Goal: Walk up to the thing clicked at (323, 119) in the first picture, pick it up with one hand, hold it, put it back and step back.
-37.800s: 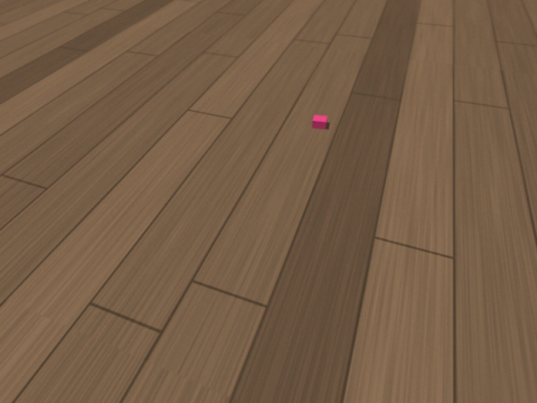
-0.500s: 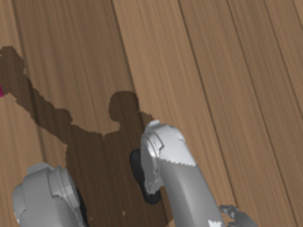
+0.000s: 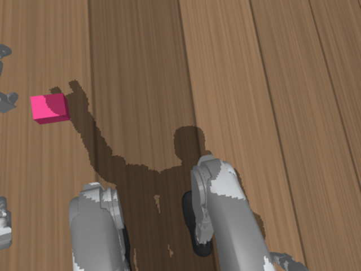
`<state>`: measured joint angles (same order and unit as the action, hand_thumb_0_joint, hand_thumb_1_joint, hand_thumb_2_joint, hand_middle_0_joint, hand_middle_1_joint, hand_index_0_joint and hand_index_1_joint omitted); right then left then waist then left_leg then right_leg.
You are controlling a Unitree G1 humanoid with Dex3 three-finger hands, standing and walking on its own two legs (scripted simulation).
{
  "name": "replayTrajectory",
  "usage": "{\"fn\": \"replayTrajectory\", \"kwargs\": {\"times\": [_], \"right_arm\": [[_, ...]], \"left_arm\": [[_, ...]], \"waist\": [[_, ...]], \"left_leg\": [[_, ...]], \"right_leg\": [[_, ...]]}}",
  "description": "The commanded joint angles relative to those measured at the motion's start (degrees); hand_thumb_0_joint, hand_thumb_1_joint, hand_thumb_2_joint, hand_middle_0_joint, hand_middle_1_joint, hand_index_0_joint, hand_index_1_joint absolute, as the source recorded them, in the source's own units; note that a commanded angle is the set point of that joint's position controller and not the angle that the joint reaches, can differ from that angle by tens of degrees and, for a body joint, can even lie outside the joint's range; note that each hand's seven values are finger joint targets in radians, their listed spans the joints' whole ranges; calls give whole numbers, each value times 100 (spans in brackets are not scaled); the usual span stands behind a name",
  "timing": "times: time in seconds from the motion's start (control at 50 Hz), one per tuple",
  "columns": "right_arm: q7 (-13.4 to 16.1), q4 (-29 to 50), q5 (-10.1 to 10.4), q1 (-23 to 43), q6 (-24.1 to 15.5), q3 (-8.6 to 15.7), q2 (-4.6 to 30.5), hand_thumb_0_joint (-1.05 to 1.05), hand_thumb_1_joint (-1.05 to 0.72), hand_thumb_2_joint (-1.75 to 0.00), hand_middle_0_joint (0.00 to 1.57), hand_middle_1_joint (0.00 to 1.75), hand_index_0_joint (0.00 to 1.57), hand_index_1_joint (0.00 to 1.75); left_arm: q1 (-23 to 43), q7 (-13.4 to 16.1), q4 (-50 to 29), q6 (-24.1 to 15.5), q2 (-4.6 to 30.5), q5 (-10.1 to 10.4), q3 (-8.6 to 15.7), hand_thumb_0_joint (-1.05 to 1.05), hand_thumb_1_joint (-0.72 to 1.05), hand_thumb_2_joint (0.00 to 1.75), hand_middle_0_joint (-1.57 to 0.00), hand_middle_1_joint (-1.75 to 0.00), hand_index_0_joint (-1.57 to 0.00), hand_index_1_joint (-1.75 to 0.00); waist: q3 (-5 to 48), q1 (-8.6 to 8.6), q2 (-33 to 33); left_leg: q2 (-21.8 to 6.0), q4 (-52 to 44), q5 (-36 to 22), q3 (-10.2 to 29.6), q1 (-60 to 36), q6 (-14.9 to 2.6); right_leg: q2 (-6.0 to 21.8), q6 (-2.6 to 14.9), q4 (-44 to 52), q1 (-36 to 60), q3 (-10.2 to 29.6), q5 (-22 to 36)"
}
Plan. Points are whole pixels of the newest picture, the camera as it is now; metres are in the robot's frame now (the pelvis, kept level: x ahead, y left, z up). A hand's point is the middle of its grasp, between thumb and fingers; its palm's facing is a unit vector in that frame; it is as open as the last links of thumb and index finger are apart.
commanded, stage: home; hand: left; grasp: from above
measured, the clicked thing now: (51, 108) +0.56 +0.28 -0.35
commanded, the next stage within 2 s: none
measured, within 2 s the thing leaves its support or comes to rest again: neither
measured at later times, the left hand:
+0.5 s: hand out of the picture +0.32 +0.22 +0.09, palm faces +0.00 -0.92 -0.40, open 7.4 cm
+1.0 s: hand out of the picture +0.23 +0.19 +0.27, palm faces +0.19 -0.96 -0.20, open 7.4 cm
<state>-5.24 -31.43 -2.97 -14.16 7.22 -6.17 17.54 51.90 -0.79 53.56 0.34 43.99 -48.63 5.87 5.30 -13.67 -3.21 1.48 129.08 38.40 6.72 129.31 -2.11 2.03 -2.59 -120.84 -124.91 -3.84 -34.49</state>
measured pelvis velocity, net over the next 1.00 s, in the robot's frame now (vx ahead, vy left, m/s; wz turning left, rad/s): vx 0.08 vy -0.02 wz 0.14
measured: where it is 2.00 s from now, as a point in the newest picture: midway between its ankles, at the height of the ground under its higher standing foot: (161, 250)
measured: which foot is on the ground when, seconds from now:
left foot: down 0.00-1.00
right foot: down 0.00-1.00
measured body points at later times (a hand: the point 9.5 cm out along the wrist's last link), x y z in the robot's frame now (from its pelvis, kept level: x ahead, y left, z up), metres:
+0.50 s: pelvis +0.02 -0.02 +0.19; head +0.15 +0.03 +0.62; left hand +0.32 +0.27 +0.12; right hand +0.21 -0.25 +0.09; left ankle +0.07 +0.11 -0.35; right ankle +0.12 -0.14 -0.35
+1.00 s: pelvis +0.08 -0.02 +0.33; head +0.11 -0.01 +0.78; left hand +0.22 +0.24 +0.29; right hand +0.26 -0.24 +0.26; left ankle +0.07 +0.11 -0.35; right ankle +0.12 -0.14 -0.35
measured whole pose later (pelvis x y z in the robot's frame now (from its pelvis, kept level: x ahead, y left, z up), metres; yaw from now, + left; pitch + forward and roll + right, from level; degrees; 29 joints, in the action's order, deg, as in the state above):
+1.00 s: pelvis +0.08 -0.02 +0.33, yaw +8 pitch +12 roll -3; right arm 10.0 -30.8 1.7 -16.4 -9.8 -2.5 12.9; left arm -24.7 3.2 -2.4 24.5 12.5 4.4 2.1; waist 10.1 -3.7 -3.2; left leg -1.8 59.9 28.6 3.9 43.6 0.7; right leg 0.4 -0.8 -55.3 -42.2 -3.6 -25.2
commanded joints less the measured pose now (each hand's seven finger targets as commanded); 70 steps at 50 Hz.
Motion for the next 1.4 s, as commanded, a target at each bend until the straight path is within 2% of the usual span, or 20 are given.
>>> {"fn": "replayTrajectory", "kwargs": {"times": [0.0,0.08,0.16,0.24,0.34,0.4,0.42,0.48,0.52,0.58,0.62,0.66,0.76,0.88,0.94,1.02,1.08,1.16,1.32,1.38], "right_arm": [[185,138,228,-888,-8,830,1373,0,-90,-90,20,30,20,30],[294,184,300,-723,-175,914,1154,0,-90,-90,20,30,20,30],[441,288,378,-479,-430,958,1029,0,-90,-90,20,30,20,30],[575,301,434,-181,-704,951,845,0,-90,-90,20,30,20,30],[751,340,503,103,-993,921,704,0,-90,-90,20,30,20,30],[850,357,524,249,-1148,862,602,0,-90,-90,20,30,20,30],[883,386,534,279,-1190,846,575,0,-90,-90,20,30,20,30],[989,405,552,354,-1305,805,494,0,-90,-90,20,30,20,30],[1064,404,557,352,-1402,762,443,0,-90,-90,20,30,20,30],[1184,427,570,382,-1526,702,357,0,-90,-90,20,30,20,30],[1266,441,577,380,-1604,668,325,0,-90,-90,20,30,20,30],[1343,468,556,356,-1673,657,312,0,-90,-90,20,30,20,30],[1467,608,534,221,-1811,625,239,0,-90,-90,20,30,20,30],[1580,824,480,139,-1963,632,131,0,-90,-90,20,30,20,30],[1632,940,464,169,-2040,638,128,0,-90,-90,20,30,20,30],[1670,1019,430,178,-2149,670,133,0,-90,-90,20,30,20,30],[1688,1013,407,189,-2245,674,157,0,-90,-90,20,30,20,30],[1670,971,365,182,-2342,694,193,0,-90,-90,20,30,20,30],[1633,905,319,165,-2423,729,226,0,-90,-90,20,30,20,30],[1627,921,327,234,-2410,697,182,0,-90,-90,20,30,20,30]], "left_arm": [[806,-16,-1942,353,1062,1039,346,0,71,92,-21,-38,-20,-38],[-62,-129,-2359,584,150,1836,55,0,89,90,-20,-30,-20,-30],[-546,-59,-2954,702,-173,2502,82,0,90,90,-20,-30,-20,-30],[-1275,213,-3148,828,-564,2993,53,0,90,90,-20,-30,-20,-30],[-1999,486,-3635,1092,-972,3678,133,0,90,90,-20,-30,-20,-30],[-2712,569,-3775,1227,-1242,4092,157,0,90,90,-20,-30,-20,-30],[-2966,602,-3853,1297,-1192,4211,269,0,90,90,-20,-30,-20,-30],[-3332,632,-4174,1471,-1526,4512,165,0,90,90,-20,-30,-20,-30],[-3706,647,-4247,1559,-1701,4721,220,0,90,90,-20,-30,-20,-30],[-4241,646,-4521,1676,-1870,4993,309,0,90,90,-20,-30,-20,-30],[-4645,624,-4637,1766,-2078,5097,197,0,90,90,-20,-30,-20,-30],[-4912,609,-4918,1812,-2099,5173,271,0,90,90,-20,-30,-20,-30],[-6007,544,-5440,1964,-2344,5264,155,0,90,90,-20,-30,-20,-30],[-7017,488,-6492,2086,-2489,5251,-34,0,90,90,-20,-30,-20,-30],[-7602,453,-6780,2183,-2542,5243,-34,0,90,90,-20,-30,-20,-30],[-7849,365,-7184,2234,-2554,5216,-108,0,90,90,-20,-30,-20,-30],[-7908,303,-7197,2258,-2577,5181,-137,0,90,90,-20,-30,-20,-30],[-7771,238,-7158,2238,-2566,5158,-138,0,90,90,-20,-30,-20,-30],[-7916,237,-7196,2205,-2519,5117,-64,0,90,90,-20,-30,-20,-30],[-7917,273,-7163,2198,-2524,5112,-89,0,90,90,-20,-30,-20,-30]], "waist": [[4573,222,-1594],[3955,158,-923],[3856,363,-845],[3535,518,-851],[3310,649,-816],[2982,642,-515],[3053,753,-438],[2942,701,-309],[2729,720,-179],[2551,852,-241],[2392,830,-128],[2179,886,-137],[1668,943,-34],[1385,982,-36],[1033,1050,43],[867,1039,78],[631,1044,140],[678,994,55],[944,1118,-197],[813,1152,-1]], "left_leg": [[-53,-2432,-1190,-102,-4040,47],[-106,-2905,-1022,-84,-4266,35],[-149,-3526,-667,3,-4907,81],[-170,-4187,-371,40,-5414,107],[-189,-4870,-540,7,-6192,146],[-150,-5203,-556,-44,-6328,110],[-147,-5324,-663,-76,-6527,109],[-145,-5647,-944,-131,-6902,98],[-144,-5889,-936,-122,-7047,79],[-158,-6293,-1007,-148,-7493,94],[-158,-6491,-1172,-194,-7739,98],[-139,-6723,-1222,-231,-7928,94],[-120,-7320,-1576,-268,-8494,110],[-69,-7731,-1927,-439,-9060,100],[-82,-7948,-1925,-426,-9203,103],[-84,-8086,-1967,-433,-9293,89],[-104,-8195,-1913,-421,-9368,99],[-123,-8218,-2016,-346,-9442,128],[-128,-8154,-2625,-336,-9653,215],[-101,-8143,-2363,-353,-9464,165]], "right_leg": [[-251,535,1499,2626,-257,983],[-235,498,2114,3060,-224,883],[-180,471,2600,3465,-172,674],[-159,413,3097,3983,-58,556],[-159,401,3824,4788,64,630],[-154,374,4348,5401,184,630],[-165,378,4524,5718,216,691],[-175,356,4978,6301,263,950],[-188,330,5273,6655,273,987],[-198,329,5695,7127,281,1050],[-212,330,5964,7434,268,1187],[-222,316,6246,7691,263,1239],[-257,291,6863,8347,200,1495],[-278,258,7451,8937,169,1769],[-309,265,7596,8988,84,1713],[-318,254,7696,9037,-8,1708],[-325,258,7702,8995,-69,1614],[-332,264,7613,8986,-105,1682],[-336,293,7435,9176,-98,2111],[-335,265,7542,9195,-102,1970]]}}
